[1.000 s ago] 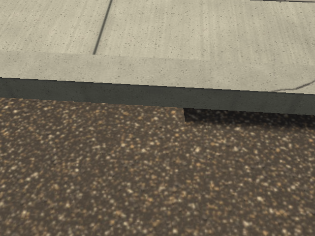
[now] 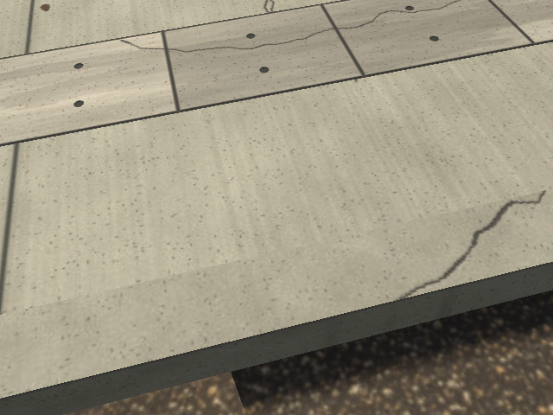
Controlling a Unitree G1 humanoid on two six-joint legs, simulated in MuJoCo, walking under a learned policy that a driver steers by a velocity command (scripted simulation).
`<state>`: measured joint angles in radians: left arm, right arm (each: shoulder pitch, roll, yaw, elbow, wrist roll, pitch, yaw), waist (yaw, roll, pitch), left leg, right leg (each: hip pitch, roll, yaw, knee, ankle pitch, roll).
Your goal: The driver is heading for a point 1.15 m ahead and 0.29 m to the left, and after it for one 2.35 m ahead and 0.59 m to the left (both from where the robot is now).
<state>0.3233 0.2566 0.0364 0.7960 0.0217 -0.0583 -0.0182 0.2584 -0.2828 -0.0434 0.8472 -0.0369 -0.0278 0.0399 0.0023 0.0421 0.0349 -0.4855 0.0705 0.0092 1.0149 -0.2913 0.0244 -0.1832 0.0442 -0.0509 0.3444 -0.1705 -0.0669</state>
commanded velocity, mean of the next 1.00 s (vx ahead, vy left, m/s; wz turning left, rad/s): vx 0.50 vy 0.00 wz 0.00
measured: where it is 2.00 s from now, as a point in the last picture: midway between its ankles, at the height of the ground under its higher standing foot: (267, 237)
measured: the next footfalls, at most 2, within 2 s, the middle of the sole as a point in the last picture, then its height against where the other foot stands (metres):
left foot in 0.28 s outside the picture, level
right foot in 0.76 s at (322, 411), level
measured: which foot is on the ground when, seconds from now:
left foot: up 0.00-0.26, down 0.28-0.76, up 0.78-1.00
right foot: down 0.00-0.30, up 0.32-0.74, down 0.76-1.00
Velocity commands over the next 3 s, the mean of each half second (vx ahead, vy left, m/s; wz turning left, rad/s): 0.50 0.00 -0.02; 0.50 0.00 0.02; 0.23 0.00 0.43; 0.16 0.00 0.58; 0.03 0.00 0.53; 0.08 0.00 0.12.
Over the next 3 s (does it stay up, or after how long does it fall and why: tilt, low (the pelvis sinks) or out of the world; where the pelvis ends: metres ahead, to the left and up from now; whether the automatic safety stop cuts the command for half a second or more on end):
stays up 0.92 0.14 0.16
